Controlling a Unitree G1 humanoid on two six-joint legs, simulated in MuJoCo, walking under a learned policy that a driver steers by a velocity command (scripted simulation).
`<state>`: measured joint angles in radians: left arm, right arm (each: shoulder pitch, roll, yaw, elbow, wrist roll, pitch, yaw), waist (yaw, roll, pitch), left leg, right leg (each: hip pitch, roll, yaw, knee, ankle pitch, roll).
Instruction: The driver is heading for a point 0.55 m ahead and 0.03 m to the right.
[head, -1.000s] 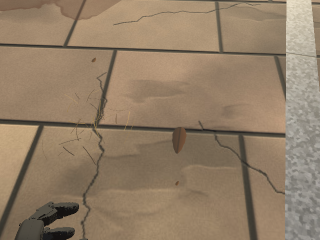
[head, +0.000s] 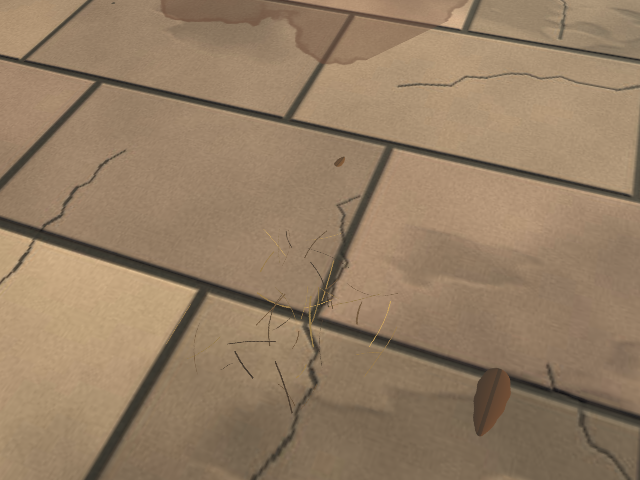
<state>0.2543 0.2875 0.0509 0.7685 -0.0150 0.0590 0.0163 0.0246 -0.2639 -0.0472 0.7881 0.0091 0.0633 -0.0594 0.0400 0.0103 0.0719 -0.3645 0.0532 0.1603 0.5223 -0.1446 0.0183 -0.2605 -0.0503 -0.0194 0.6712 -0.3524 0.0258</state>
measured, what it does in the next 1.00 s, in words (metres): steps on the spot: left foot, then right foot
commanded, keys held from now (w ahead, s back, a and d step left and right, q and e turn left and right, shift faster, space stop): e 0.38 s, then q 0.16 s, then w+q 0.46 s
